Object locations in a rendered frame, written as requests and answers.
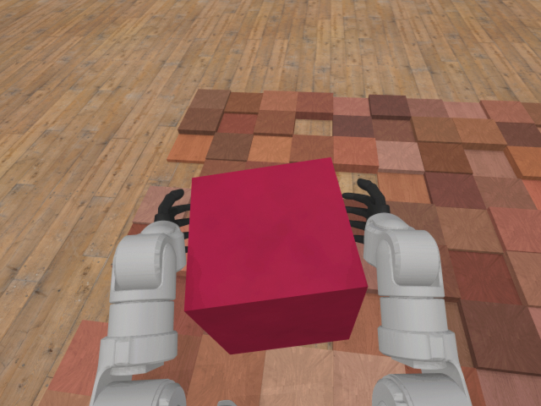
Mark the left robot hand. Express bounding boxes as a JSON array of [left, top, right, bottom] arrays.
[[154, 189, 190, 253]]

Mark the right robot upper arm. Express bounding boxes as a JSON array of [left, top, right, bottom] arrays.
[[372, 373, 470, 406]]

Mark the left robot upper arm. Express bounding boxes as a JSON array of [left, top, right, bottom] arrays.
[[93, 379, 187, 406]]

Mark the carton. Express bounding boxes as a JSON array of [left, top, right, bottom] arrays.
[[184, 157, 368, 354]]

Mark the right robot forearm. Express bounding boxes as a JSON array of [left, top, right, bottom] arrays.
[[363, 213, 472, 406]]

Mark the right robot hand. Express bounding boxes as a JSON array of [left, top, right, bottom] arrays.
[[342, 178, 391, 244]]

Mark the left robot forearm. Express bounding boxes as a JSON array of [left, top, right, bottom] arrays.
[[90, 221, 187, 406]]

